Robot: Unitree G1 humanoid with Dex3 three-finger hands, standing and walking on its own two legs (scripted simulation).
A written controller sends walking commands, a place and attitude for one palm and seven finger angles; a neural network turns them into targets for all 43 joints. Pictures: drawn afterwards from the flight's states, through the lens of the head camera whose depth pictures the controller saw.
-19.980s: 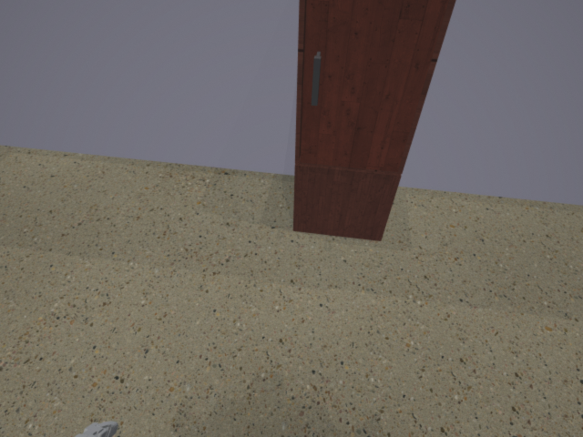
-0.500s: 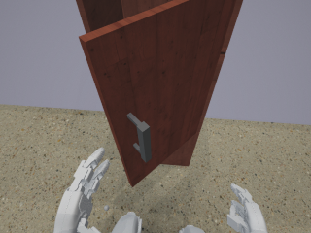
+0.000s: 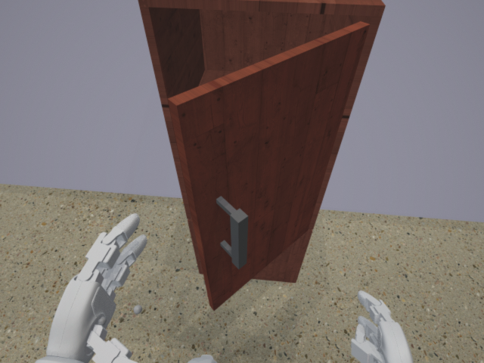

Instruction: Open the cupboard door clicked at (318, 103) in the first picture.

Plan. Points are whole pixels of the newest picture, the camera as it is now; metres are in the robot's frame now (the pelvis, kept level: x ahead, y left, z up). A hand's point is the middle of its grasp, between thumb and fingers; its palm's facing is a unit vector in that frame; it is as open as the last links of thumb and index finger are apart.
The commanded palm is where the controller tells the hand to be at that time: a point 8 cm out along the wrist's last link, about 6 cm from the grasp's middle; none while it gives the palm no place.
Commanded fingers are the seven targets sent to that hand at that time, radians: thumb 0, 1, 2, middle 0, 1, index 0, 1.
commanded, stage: draw the hand back to the body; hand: left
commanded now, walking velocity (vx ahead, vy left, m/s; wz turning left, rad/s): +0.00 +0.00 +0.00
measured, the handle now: (231, 234) +0.32 +0.04 +0.06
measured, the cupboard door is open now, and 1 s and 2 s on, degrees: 47 47 47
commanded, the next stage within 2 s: step back with the hand held close in 1.10 s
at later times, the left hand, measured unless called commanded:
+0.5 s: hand (53, 249) +0.21 +0.23 +0.18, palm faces +0.33 -0.86 -0.38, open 11.8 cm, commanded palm +0.16 +0.28 +0.21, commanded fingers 0.00 0.55 0.75 -0.19 -0.30 -0.19 -0.30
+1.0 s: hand (31, 219) +0.23 +0.25 +0.21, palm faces +0.43 -0.82 -0.38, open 7.6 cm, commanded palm +0.18 +0.29 +0.24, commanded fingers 0.00 0.90 0.90 -0.20 -0.30 -0.20 -0.30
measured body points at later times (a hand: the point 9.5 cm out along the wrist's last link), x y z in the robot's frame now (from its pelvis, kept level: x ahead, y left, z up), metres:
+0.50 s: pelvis +0.02 +0.01 +0.05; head +0.00 +0.00 +0.50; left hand +0.18 +0.28 +0.21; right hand +0.21 -0.20 -0.02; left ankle +0.04 +0.11 -0.67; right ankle -0.02 -0.12 -0.67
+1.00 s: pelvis +0.03 +0.00 +0.06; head +0.02 -0.02 +0.51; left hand +0.20 +0.29 +0.24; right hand +0.22 -0.23 -0.02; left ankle +0.04 +0.11 -0.67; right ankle -0.02 -0.12 -0.67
